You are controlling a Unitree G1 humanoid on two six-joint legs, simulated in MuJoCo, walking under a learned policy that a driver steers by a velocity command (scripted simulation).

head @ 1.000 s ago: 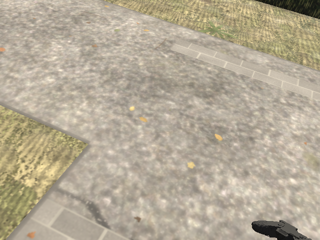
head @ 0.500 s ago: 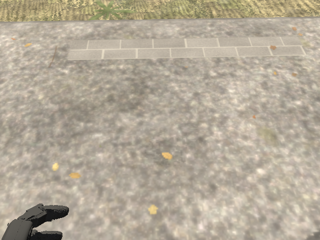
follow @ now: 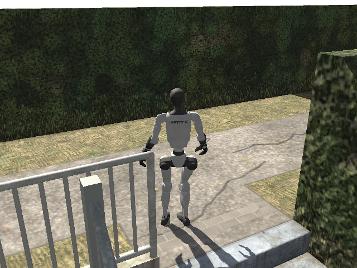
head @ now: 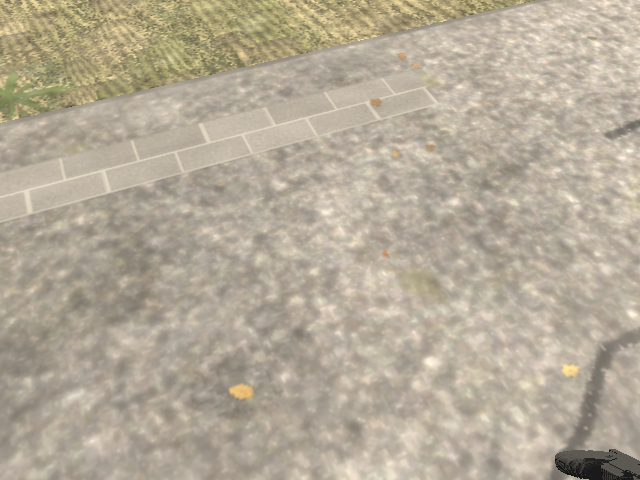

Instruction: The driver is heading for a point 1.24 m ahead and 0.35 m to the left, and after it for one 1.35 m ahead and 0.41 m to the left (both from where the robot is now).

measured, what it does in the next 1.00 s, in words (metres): walks ahead, turning left: right foot, then left foot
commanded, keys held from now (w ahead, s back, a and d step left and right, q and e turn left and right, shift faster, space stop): shift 0.02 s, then q+shift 0.30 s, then w+q+shift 0.54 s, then w+e+shift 0.14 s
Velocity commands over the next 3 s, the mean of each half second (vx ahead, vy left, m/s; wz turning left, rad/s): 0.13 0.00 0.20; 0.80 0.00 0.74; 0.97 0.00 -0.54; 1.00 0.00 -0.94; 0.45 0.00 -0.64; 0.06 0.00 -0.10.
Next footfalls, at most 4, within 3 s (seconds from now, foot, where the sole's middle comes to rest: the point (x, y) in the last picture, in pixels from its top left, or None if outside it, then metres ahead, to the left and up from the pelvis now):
0.34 right None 0.02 -0.09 -0.77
0.86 left None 0.28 0.31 -0.77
1.34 right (145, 365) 0.69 0.47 -0.77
1.74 left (69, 237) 1.04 0.77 -0.77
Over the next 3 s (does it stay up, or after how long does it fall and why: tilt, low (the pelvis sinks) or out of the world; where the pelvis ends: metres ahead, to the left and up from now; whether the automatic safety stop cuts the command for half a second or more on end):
stays up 1.47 0.57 0.01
